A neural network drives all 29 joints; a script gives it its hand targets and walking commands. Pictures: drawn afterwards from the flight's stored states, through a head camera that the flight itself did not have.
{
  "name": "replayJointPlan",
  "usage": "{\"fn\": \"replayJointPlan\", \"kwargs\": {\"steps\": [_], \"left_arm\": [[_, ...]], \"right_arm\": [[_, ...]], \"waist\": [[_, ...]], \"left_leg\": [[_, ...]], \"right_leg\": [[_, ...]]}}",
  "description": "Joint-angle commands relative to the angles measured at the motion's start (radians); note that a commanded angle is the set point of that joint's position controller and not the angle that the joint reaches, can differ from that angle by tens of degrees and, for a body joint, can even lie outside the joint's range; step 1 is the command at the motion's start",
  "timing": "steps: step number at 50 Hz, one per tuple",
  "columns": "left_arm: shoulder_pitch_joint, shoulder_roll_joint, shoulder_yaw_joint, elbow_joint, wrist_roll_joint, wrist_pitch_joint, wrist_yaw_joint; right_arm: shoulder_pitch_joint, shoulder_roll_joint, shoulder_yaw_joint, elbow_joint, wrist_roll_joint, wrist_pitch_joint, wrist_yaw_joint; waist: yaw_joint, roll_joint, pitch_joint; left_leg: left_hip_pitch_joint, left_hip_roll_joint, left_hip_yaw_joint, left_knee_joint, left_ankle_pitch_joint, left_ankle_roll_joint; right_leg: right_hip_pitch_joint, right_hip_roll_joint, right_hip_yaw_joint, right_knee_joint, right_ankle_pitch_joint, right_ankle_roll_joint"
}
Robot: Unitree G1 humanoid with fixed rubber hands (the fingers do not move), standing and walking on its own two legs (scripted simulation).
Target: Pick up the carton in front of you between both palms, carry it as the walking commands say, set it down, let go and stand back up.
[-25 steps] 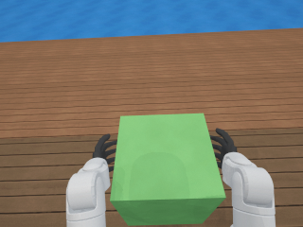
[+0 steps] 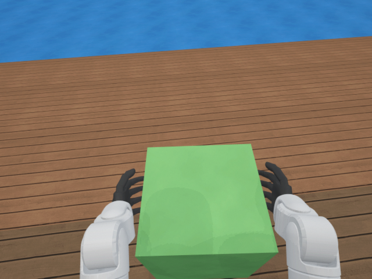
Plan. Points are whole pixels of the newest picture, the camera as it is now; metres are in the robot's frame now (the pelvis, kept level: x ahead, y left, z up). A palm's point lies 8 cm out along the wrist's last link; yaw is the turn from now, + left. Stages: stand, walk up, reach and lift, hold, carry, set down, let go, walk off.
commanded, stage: carry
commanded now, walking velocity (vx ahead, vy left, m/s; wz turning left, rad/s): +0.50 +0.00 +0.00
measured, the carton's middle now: (200, 216) +0.27 +0.00 +0.00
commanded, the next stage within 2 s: none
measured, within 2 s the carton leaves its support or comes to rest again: neither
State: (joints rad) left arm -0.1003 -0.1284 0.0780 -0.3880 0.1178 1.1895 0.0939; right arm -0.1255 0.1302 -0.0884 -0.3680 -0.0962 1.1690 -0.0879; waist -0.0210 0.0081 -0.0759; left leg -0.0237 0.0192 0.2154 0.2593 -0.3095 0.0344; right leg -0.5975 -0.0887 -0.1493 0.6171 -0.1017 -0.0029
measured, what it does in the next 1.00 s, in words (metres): walks ahead: right foot, then left foot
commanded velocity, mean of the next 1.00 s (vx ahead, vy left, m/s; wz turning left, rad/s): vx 0.50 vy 0.00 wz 0.00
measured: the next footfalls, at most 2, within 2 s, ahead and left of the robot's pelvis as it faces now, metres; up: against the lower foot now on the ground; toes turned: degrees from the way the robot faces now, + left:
right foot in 0.10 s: +0.27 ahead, -0.11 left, +0.00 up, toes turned -9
left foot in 0.58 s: +0.59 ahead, +0.09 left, +0.00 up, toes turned +11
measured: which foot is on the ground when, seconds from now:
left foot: down 0.00-0.14, up 0.16-0.56, down 0.58-1.00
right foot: up 0.00-0.08, down 0.10-0.58, up 0.60-1.00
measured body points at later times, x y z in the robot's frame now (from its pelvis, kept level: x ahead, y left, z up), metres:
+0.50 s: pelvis +0.34 -0.02 +0.00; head +0.36 -0.03 +0.45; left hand +0.62 +0.14 +0.09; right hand +0.64 -0.16 +0.09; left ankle +0.48 +0.12 -0.71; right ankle +0.23 -0.10 -0.74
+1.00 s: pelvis +0.66 +0.01 -0.02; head +0.72 +0.01 +0.43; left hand +1.05 +0.17 +0.09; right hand +1.05 -0.14 +0.10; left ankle +0.55 +0.08 -0.74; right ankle +0.80 -0.09 -0.73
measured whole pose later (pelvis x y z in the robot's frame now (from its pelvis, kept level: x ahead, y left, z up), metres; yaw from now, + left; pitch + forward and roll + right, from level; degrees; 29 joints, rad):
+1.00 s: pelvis +0.66 +0.01 -0.02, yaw +2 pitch +6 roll +1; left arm -0.72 0.02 0.23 0.02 0.05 1.23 0.13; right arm -0.75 0.00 -0.21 0.06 -0.04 1.19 -0.14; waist -0.04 -0.01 0.04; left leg -0.18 -0.01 0.17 0.50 -0.43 0.05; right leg -0.63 -0.04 -0.08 0.62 -0.05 -0.06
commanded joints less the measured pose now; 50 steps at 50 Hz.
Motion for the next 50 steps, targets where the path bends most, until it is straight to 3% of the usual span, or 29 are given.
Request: {"fn": "replayJointPlan", "kwargs": {"steps": [1, 3, 4, 5, 6, 7, 8, 9, 10, 11, 12, 13, 15, 19, 25, 27, 28, 29, 30, 31, 32, 33, 34, 35, 37, 40, 43, 48, 50], "left_arm": [[-0.511, -0.867, -0.713, -0.107, -0.408, -0.001, -0.231], [-0.515, -0.835, -0.699, -0.096, -0.413, 0.022, -0.237], [-0.507, -0.826, -0.688, -0.080, -0.413, 0.031, -0.240], [-0.508, -0.816, -0.676, -0.067, -0.411, 0.038, -0.243], [-0.511, -0.804, -0.664, -0.056, -0.404, 0.045, -0.244], [-0.526, -0.798, -0.652, -0.019, -0.394, 0.043, -0.248], [-0.520, -0.828, -0.655, -0.013, -0.408, 0.045, -0.250], [-0.536, -0.856, -0.662, -0.018, -0.421, 0.044, -0.253], [-0.559, -0.895, -0.671, -0.025, -0.428, 0.038, -0.256], [-0.589, -0.931, -0.683, -0.042, -0.434, 0.030, -0.259], [-0.616, -0.951, -0.693, -0.054, -0.442, 0.022, -0.262], [-0.632, -0.961, -0.698, -0.071, -0.451, 0.017, -0.265], [-0.630, -0.961, -0.703, -0.098, -0.464, 0.012, -0.271], [-0.609, -0.916, -0.696, -0.124, -0.469, 0.016, -0.273], [-0.648, -0.794, -0.673, -0.061, -0.432, 0.036, -0.251], [-0.709, -0.759, -0.672, -0.026, -0.427, 0.040, -0.241], [-0.749, -0.743, -0.671, -0.008, -0.427, 0.043, -0.236], [-0.791, -0.732, -0.666, 0.011, -0.427, 0.048, -0.231], [-0.842, -0.717, -0.654, 0.035, -0.422, 0.052, -0.229], [-0.877, -0.754, -0.658, 0.062, -0.446, 0.063, -0.226], [-0.907, -0.760, -0.653, 0.092, -0.450, 0.062, -0.221], [-0.957, -0.792, -0.644, 0.113, -0.463, 0.055, -0.219], [-1.007, -0.829, -0.639, 0.131, -0.474, 0.044, -0.217], [-1.048, -0.857, -0.634, 0.143, -0.482, 0.031, -0.214], [-1.133, -0.895, -0.622, 0.165, -0.487, 0.007, -0.202], [-1.217, -0.908, -0.602, 0.201, -0.482, -0.018, -0.180], [-1.292, -0.889, -0.580, 0.235, -0.478, -0.025, -0.162], [-1.336, -0.873, -0.531, 0.317, -0.475, -0.004, -0.156], [-1.350, -0.877, -0.503, 0.349, -0.476, 0.011, -0.165]], "right_arm": [[-0.428, 0.843, 0.701, -0.079, 0.403, 0.026, 0.266], [-0.434, 0.816, 0.689, -0.073, 0.389, 0.045, 0.259], [-0.447, 0.804, 0.685, -0.072, 0.386, 0.055, 0.257], [-0.458, 0.792, 0.682, -0.071, 0.382, 0.064, 0.255], [-0.489, 0.779, 0.681, -0.074, 0.382, 0.073, 0.255], [-0.526, 0.788, 0.693, -0.088, 0.395, 0.087, 0.253], [-0.534, 0.795, 0.694, -0.065, 0.391, 0.088, 0.255], [-0.524, 0.833, 0.691, -0.038, 0.392, 0.084, 0.259], [-0.532, 0.864, 0.691, -0.035, 0.394, 0.074, 0.261], [-0.535, 0.893, 0.696, -0.029, 0.393, 0.064, 0.262], [-0.544, 0.920, 0.704, -0.029, 0.393, 0.054, 0.261], [-0.549, 0.948, 0.708, -0.028, 0.395, 0.045, 0.258], [-0.533, 0.967, 0.714, -0.039, 0.389, 0.028, 0.247], [-0.530, 0.938, 0.721, -0.089, 0.380, 0.027, 0.222], [-0.613, 0.818, 0.718, -0.068, 0.398, 0.063, 0.224], [-0.664, 0.777, 0.705, -0.027, 0.403, 0.072, 0.228], [-0.688, 0.764, 0.692, 0.007, 0.402, 0.074, 0.230], [-0.708, 0.746, 0.672, 0.048, 0.400, 0.076, 0.230], [-0.740, 0.740, 0.651, 0.084, 0.398, 0.078, 0.230], [-0.763, 0.708, 0.628, 0.140, 0.388, 0.073, 0.229], [-0.773, 0.747, 0.629, 0.168, 0.413, 0.072, 0.228], [-0.835, 0.781, 0.632, 0.162, 0.432, 0.065, 0.229], [-0.899, 0.821, 0.640, 0.162, 0.451, 0.058, 0.230], [-0.970, 0.859, 0.649, 0.153, 0.476, 0.047, 0.232], [-1.106, 0.913, 0.662, 0.146, 0.519, 0.025, 0.233], [-1.216, 0.937, 0.655, 0.178, 0.546, 0.005, 0.226], [-1.268, 0.920, 0.624, 0.231, 0.549, 0.000, 0.215], [-1.281, 0.902, 0.557, 0.330, 0.516, 0.018, 0.199], [-1.285, 0.907, 0.532, 0.364, 0.497, 0.028, 0.196]], "waist": [[-0.007, 0.140, -0.143], [0.002, 0.150, -0.153], [0.018, 0.135, -0.188], [0.032, 0.096, -0.249], [0.058, -0.025, -0.312], [0.058, -0.284, -0.370], [0.054, -0.288, -0.338], [0.045, -0.215, -0.333], [0.043, -0.108, -0.339], [0.039, -0.038, -0.323], [0.034, -0.057, -0.323], [0.032, -0.083, -0.329], [0.033, -0.113, -0.320], [0.036, -0.139, -0.262], [0.054, -0.162, -0.175], [0.039, -0.165, -0.185], [0.017, -0.141, -0.221], [-0.008, -0.082, -0.287], [-0.044, 0.049, -0.365], [-0.041, 0.306, -0.412], [-0.044, 0.305, -0.402], [-0.050, 0.236, -0.388], [-0.048, 0.110, -0.386], [-0.041, 0.040, -0.376], [-0.026, 0.056, -0.406], [-0.018, 0.072, -0.403], [-0.034, 0.084, -0.379], [-0.058, 0.117, -0.362], [-0.047, 0.133, -0.361]], "left_leg": [[0.148, 0.213, -0.089, -0.023, 0.540, 0.079], [0.137, 0.210, -0.050, 0.069, 0.701, 0.054], [0.102, 0.186, 0.001, 0.190, 0.761, 0.029], [0.009, 0.150, 0.035, 0.355, 0.711, 0.001], [-0.174, 0.120, 0.022, 0.584, 0.445, -0.032], [-0.486, -0.011, -0.026, 0.880, 0.108, -0.077], [-0.634, -0.032, -0.143, 1.037, -0.163, -0.051], [-0.666, 0.026, -0.196, 1.093, -0.143, -0.022], [-0.664, 0.066, -0.212, 1.065, -0.091, -0.011], [-0.648, 0.094, -0.216, 0.986, -0.035, -0.009], [-0.614, 0.104, -0.211, 0.912, 0.001, -0.009], [-0.589, 0.097, -0.188, 0.868, 0.023, -0.012], [-0.590, 0.086, -0.155, 0.774, 0.050, -0.025], [-0.642, 0.075, -0.093, 0.546, 0.145, -0.045], [-0.563, 0.023, -0.021, 0.296, 0.288, 0.001], [-0.446, -0.005, 0.005, 0.260, 0.281, 0.023], [-0.305, -0.046, 0.045, 0.218, 0.264, 0.027], [-0.101, -0.061, 0.049, 0.224, 0.192, 0.027], [0.065, 0.132, -0.212, 0.214, 0.081, 0.044], [0.276, 0.366, -0.713, 0.082, -0.036, 0.203], [0.300, 0.383, -0.778, 0.037, 0.036, 0.247], [0.274, 0.350, -0.676, 0.084, 0.197, 0.240], [0.233, 0.327, -0.592, 0.120, 0.310, 0.220], [0.166, 0.309, -0.514, 0.125, 0.355, 0.192], [0.105, 0.284, -0.423, 0.108, 0.323, 0.170], [0.086, 0.266, -0.348, 0.096, 0.306, 0.197], [0.125, 0.235, -0.283, 0.119, 0.438, 0.203], [0.186, 0.158, -0.159, 0.226, 0.681, 0.139], [0.202, 0.143, -0.134, 0.301, 0.758, 0.106]], "right_leg": [[0.019, 0.035, -0.061, -0.079, 0.068, -0.018], [0.146, 0.064, -0.095, -0.116, 0.051, -0.037], [0.287, 0.105, -0.138, -0.158, 0.034, -0.040], [0.482, 0.115, -0.147, -0.161, -0.024, -0.040], [0.674, -0.049, 0.096, -0.216, -0.162, -0.066], [0.878, -0.305, 0.580, -0.321, -0.235, -0.225], [0.884, -0.337, 0.668, -0.384, -0.061, -0.256], [0.857, -0.311, 0.545, -0.350, 0.089, -0.237], [0.816, -0.290, 0.452, -0.327, 0.185, -0.205], [0.755, -0.267, 0.371, -0.334, 0.210, -0.166], [0.713, -0.246, 0.309, -0.351, 0.178, -0.131], [0.690, -0.229, 0.260, -0.364, 0.167, -0.119], [0.676, -0.207, 0.194, -0.390, 0.136, -0.124], [0.710, -0.164, 0.096, -0.401, 0.203, -0.137], [0.731, -0.134, 0.015, -0.335, 0.379, -0.116], [0.719, -0.131, -0.010, -0.233, 0.475, -0.095], [0.675, -0.107, -0.057, -0.106, 0.509, -0.073], [0.573, -0.065, -0.085, 0.075, 0.429, -0.051], [0.417, -0.035, -0.075, 0.328, 0.131, -0.028], [0.059, 0.129, -0.007, 0.596, -0.279, 0.005], [-0.085, 0.119, 0.113, 0.760, -0.413, -0.024], [-0.136, 0.077, 0.161, 0.807, -0.396, -0.051], [-0.145, 0.047, 0.174, 0.783, -0.350, -0.060], [-0.127, 0.021, 0.179, 0.726, -0.306, -0.064], [-0.076, 0.009, 0.168, 0.633, -0.262, -0.059], [-0.104, 0.010, 0.134, 0.509, -0.232, -0.045], [-0.138, 0.014, 0.100, 0.319, -0.158, -0.033], [-0.015, 0.091, 0.017, 0.002, 0.081, -0.049], [0.086, 0.119, -0.004, -0.123, 0.138, -0.066]]}}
